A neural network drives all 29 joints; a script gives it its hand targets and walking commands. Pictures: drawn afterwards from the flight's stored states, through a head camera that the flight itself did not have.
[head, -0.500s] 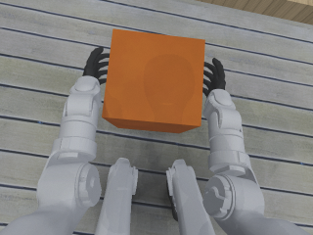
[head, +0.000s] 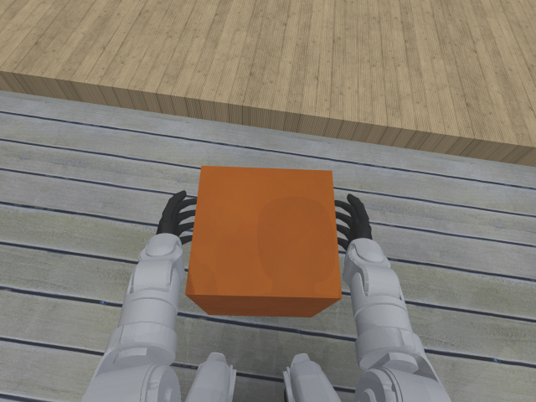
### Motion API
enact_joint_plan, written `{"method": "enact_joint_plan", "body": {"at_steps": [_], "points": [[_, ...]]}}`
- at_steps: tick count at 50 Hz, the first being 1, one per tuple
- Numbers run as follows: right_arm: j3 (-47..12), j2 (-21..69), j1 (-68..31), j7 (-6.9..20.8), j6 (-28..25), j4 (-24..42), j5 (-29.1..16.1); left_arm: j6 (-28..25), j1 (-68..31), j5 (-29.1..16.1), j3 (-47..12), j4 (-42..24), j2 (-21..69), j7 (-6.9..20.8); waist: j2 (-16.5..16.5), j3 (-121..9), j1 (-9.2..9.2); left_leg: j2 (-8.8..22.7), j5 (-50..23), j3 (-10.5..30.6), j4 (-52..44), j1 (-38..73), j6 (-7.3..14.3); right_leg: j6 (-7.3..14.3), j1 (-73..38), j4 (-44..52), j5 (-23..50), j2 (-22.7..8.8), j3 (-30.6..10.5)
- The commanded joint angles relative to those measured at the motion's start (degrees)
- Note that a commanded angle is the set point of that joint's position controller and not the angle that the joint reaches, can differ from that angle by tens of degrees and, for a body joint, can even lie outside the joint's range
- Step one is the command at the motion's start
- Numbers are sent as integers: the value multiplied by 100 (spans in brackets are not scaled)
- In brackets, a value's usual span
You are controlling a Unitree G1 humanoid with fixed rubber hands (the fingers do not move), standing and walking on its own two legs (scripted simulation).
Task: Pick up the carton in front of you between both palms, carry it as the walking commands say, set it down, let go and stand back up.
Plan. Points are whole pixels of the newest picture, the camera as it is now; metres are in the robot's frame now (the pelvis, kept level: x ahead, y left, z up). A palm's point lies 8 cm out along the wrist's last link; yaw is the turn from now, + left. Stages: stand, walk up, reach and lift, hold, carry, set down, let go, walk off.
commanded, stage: reach and lift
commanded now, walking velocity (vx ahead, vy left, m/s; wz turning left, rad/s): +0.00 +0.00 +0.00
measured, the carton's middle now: (263, 251) +0.39 +0.00 -0.11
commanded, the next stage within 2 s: hold in 1.52 s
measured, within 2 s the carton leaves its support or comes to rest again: neither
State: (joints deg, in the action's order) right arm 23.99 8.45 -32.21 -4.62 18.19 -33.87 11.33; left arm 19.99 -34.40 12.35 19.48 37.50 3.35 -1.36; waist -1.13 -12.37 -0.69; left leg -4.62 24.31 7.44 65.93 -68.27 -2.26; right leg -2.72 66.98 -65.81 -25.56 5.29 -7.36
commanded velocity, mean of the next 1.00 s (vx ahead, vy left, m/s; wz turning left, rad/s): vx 0.00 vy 0.00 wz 0.00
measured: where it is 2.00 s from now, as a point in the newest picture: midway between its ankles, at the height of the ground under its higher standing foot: outside the picture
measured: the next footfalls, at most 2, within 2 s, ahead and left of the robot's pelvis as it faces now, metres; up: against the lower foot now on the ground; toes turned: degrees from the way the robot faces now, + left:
none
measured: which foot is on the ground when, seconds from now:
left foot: down 0.00-1.00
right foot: down 0.00-1.00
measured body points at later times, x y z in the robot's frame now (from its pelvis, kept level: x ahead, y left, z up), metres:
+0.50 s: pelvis +0.04 +0.00 +0.10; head +0.03 +0.00 +0.55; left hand +0.34 +0.15 +0.10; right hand +0.35 -0.15 +0.11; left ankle +0.06 +0.13 -0.63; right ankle +0.05 -0.14 -0.63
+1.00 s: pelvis +0.03 +0.00 +0.10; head +0.00 +0.00 +0.55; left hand +0.34 +0.15 +0.12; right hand +0.34 -0.15 +0.13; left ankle +0.06 +0.13 -0.64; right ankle +0.05 -0.14 -0.64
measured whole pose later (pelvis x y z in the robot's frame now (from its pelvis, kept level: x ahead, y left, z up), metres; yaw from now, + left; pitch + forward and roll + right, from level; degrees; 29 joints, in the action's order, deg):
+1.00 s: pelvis +0.03 +0.00 +0.10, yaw +0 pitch -3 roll +0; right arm 18.1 10.0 -19.6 -0.4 34.8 -23.0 17.6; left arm 36.5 -18.8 17.2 16.8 22.5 9.1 -0.2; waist -0.4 -0.7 -0.1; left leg -2.2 12.0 8.3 26.4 -11.3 -1.3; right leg -1.0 10.3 -26.7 -13.2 2.4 -8.2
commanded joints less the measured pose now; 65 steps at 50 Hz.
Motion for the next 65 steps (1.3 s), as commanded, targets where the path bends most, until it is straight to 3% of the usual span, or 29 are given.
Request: {"method": "enact_joint_plan", "body": {"at_steps": [1,13,23,30,34,42,65], "points": [[-3546,6073,-3065,1518,17,-335,-784,-237,-3070,-893,-3209,-202,6266,1355,219,-3518,32,-332,-1573,-536,-1184,3043,124,113,-2239,1240,1468,332,538],[-4074,6018,-1613,1612,314,116,-822,48,-1693,-984,-3690,-811,6243,1374,161,-2334,64,-210,-2545,-333,-2702,4841,131,149,-4222,2790,2514,151,293],[-4437,5884,-774,1744,1125,975,-1020,878,-918,-1239,-4163,-1768,6202,1419,111,-1128,37,-115,-2858,-270,-3934,6117,112,143,-5640,3965,2952,59,256],[-3910,5678,-899,1890,1549,803,-791,1314,-1026,-984,-3592,-1607,6002,1514,97,79,78,-85,-1653,-362,-4360,6036,178,200,-5624,4398,1769,2,318],[-3808,5811,-1460,1972,1529,726,-779,1297,-1575,-952,-3466,-1524,6096,1612,85,-9,77,-51,-1310,-396,-4293,6024,196,226,-5585,4360,1377,-29,345],[-3894,5922,-1916,2009,1524,769,-838,1295,-2028,-1029,-3565,-1566,6248,1660,93,-433,50,-53,-1344,-411,-4266,6165,160,221,-5750,4321,1419,-25,372],[-4123,5626,-1040,1937,1801,1531,-960,1595,-1130,-1171,-3825,-2301,6044,1537,133,-480,56,-110,-2587,-359,-4550,6742,87,148,-6312,4558,2673,60,362]]}}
